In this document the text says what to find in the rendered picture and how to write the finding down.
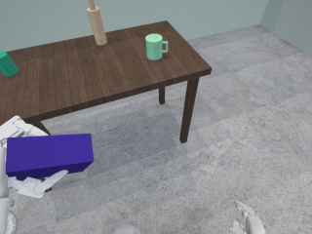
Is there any left robot forearm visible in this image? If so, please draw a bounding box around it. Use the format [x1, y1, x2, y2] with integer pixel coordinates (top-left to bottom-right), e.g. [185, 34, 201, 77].
[0, 197, 19, 234]

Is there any table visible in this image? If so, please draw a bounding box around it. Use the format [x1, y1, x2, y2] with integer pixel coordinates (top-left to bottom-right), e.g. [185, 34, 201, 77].
[0, 20, 212, 192]

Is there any robot left hand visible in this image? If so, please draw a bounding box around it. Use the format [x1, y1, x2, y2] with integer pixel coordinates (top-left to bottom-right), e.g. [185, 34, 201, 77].
[0, 115, 68, 199]

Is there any sponge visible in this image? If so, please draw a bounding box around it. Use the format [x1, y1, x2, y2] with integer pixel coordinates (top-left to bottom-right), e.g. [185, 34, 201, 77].
[5, 133, 94, 181]

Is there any robot right hand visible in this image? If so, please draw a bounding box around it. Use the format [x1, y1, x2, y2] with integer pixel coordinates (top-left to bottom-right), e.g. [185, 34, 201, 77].
[230, 200, 266, 234]

